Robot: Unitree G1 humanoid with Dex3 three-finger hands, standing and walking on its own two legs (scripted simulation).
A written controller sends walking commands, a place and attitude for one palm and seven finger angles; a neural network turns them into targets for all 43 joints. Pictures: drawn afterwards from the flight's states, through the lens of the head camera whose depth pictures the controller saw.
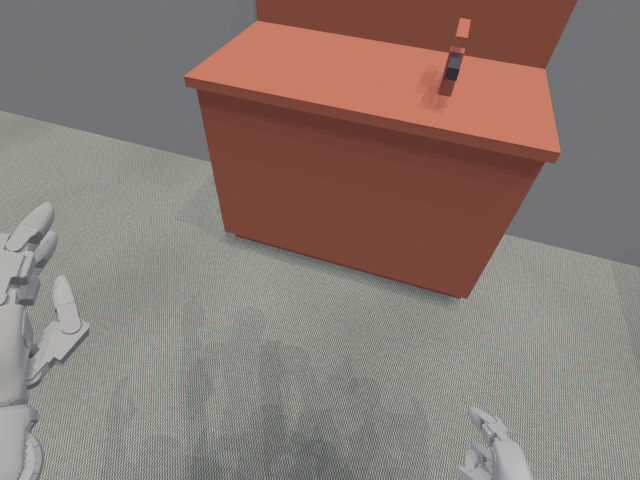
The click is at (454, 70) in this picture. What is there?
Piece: tap's lever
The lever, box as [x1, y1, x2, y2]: [445, 63, 460, 80]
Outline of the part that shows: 449,63 445,74 445,78 455,80 460,65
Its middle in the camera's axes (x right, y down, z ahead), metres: +0.31 -0.40 +0.92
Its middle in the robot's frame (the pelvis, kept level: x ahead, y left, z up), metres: +0.98 -0.24 +0.09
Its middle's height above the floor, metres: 0.86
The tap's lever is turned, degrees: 0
